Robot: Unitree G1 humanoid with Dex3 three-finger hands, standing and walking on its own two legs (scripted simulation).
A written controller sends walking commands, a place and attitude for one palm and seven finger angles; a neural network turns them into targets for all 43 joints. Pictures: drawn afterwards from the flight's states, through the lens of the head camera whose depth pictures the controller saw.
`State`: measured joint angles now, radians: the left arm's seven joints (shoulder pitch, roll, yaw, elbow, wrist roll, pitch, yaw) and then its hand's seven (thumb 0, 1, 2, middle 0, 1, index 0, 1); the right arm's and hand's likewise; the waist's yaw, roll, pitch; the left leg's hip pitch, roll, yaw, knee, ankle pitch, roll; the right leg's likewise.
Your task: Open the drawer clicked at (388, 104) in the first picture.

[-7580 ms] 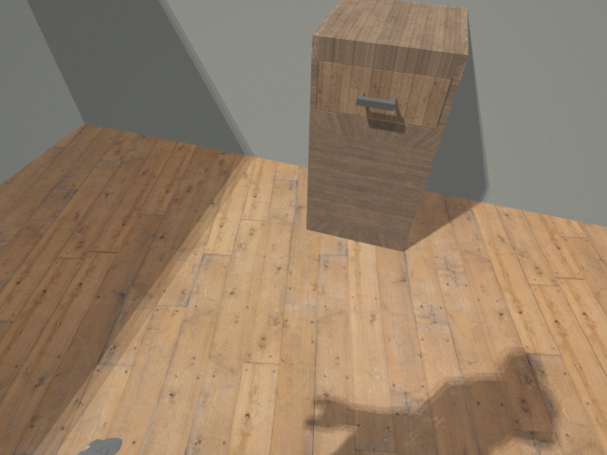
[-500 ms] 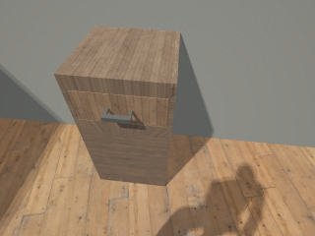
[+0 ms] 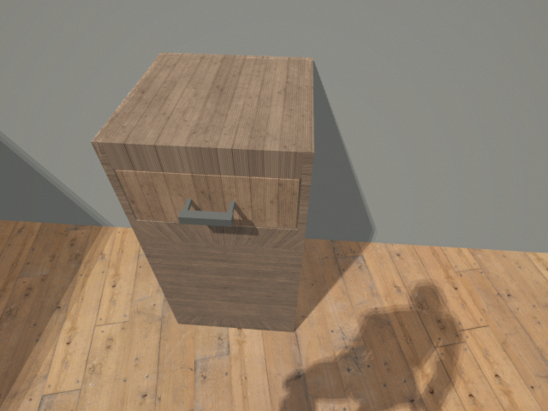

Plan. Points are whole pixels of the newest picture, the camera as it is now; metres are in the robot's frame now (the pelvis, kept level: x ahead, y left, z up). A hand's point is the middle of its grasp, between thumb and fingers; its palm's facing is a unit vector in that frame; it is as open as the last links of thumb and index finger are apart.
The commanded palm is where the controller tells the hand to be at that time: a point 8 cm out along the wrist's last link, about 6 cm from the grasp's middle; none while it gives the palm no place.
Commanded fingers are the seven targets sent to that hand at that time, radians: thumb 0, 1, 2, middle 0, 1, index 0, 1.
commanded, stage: look again from close up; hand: left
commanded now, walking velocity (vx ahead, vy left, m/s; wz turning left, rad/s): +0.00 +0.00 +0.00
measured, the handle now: (208, 211) +0.54 +0.17 -0.07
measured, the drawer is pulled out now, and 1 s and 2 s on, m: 0.00 0.00 0.00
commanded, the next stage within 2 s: raise the hand with hooked fingers in 0.16 s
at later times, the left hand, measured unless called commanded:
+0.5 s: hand (137, 352) +0.21 +0.22 -0.03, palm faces +0.01 -0.55 -0.84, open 7.7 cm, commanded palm +0.14 +0.23 -0.03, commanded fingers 0.00 0.60 0.77 -0.22 -0.50 -0.22 -0.50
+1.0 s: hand (138, 333) +0.23 +0.22 -0.01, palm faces +0.12 -0.05 -0.99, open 10.5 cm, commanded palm +0.19 +0.21 +0.03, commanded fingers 0.00 0.01 0.52 -0.26 -0.87 -0.26 -0.87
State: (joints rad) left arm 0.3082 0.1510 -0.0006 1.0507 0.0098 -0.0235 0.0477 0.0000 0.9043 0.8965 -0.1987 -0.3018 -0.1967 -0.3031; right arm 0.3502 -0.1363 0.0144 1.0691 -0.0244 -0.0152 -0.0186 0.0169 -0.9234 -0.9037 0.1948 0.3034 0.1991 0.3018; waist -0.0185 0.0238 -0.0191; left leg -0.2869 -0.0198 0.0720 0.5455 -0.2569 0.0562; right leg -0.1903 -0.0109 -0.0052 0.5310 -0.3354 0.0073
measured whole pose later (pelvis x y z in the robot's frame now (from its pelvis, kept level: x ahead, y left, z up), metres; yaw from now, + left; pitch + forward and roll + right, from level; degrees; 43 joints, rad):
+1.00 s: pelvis -0.01 -0.05 -0.05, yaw +1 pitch +10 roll +1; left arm 0.20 0.41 0.00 0.06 0.97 0.00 0.39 0.00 0.22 0.61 -0.27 -0.73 -0.27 -0.73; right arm 0.08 -0.19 0.02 0.57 -0.04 0.10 -0.02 0.01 -0.90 -0.90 0.20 0.30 0.20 0.30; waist 0.07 0.06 -0.11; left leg -0.70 0.02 0.03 0.91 -0.39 -0.01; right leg -0.63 0.03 -0.06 0.96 -0.50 -0.08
